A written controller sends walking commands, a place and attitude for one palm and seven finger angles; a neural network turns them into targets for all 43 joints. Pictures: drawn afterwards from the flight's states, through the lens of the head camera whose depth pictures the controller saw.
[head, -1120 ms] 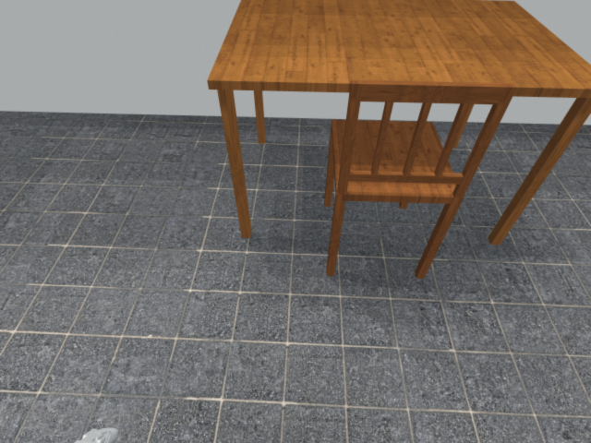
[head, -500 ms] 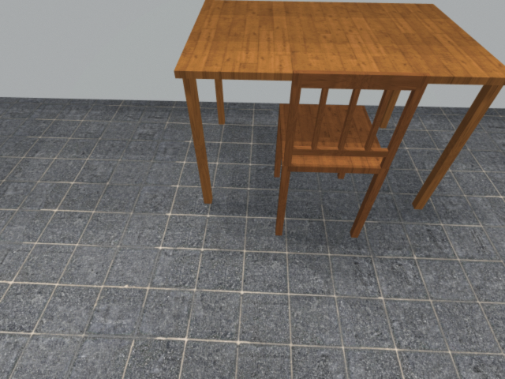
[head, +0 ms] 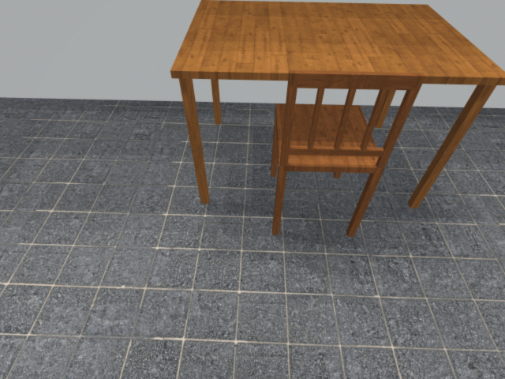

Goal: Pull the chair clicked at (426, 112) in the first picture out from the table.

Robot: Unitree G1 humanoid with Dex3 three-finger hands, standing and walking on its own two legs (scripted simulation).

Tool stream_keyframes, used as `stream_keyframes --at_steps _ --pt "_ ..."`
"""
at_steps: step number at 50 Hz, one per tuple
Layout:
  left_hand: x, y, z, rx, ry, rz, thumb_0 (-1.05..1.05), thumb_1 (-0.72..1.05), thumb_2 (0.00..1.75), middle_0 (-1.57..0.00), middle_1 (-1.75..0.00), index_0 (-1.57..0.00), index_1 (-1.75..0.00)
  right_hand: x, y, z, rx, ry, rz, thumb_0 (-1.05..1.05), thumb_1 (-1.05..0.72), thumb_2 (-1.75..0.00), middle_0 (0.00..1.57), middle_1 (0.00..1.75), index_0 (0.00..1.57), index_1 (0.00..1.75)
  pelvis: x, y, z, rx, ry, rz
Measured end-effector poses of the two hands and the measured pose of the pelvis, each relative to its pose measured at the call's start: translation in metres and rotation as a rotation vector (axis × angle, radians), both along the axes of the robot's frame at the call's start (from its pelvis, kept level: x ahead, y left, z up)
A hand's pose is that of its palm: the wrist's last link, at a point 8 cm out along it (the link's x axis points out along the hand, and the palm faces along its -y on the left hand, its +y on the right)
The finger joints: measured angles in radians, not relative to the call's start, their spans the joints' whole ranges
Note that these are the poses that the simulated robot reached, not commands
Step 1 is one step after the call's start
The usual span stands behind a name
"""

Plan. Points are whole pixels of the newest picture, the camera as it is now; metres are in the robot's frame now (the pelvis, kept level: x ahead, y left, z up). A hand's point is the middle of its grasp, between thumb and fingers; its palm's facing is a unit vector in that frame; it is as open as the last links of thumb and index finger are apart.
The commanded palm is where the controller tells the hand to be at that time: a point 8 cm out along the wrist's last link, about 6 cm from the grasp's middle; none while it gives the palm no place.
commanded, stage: look at it before walking up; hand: left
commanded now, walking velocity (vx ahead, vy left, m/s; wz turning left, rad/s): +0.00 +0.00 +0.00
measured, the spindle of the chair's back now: (343, 120) +0.92 -0.26 -0.11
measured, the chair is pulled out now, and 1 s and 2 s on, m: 0.00 0.00 0.00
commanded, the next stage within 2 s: walk to a spot facing it in 0.32 s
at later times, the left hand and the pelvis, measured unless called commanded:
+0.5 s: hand out of the picture +0.08 +0.25 -0.15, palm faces -0.02 -0.94 -0.34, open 7.4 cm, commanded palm none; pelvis +0.01 +0.00 +0.00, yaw +0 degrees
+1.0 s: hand out of the picture +0.06 +0.16 -0.17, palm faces -0.20 -0.95 -0.24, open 7.4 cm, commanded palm none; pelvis -0.02 -0.02 -0.01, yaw -15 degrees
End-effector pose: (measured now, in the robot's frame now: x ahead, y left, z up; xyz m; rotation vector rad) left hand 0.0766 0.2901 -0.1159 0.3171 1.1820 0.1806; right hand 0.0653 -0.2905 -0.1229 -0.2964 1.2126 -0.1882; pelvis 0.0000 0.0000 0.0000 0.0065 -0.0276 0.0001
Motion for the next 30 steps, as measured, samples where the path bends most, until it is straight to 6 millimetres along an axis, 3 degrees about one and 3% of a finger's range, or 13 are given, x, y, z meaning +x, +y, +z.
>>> stream_keyframes --at_steps 24,30 --pt "-0.004 0.006 0.0 0.008 0.026 0.016 0.0 0.9 0.9 -0.2 -0.3 -0.2 -0.3 0.017 0.001 0.003 -0.006 -0.012 0.013 0.0 -0.91 -0.9 0.2 0.3 0.2 0.3 0.007 0.001 0.001 -0.002 0.001 -0.002" --pt "-0.005 -0.002 -0.008 0.001 0.056 -0.001 0.0 0.91 0.9 -0.2 -0.3 -0.2 -0.3 0.013 0.007 -0.002 0.003 -0.044 -0.038 0.0 -0.91 -0.9 0.2 0.3 0.2 0.3 0.004 0.002 -0.003 0.001 0.009 -0.056"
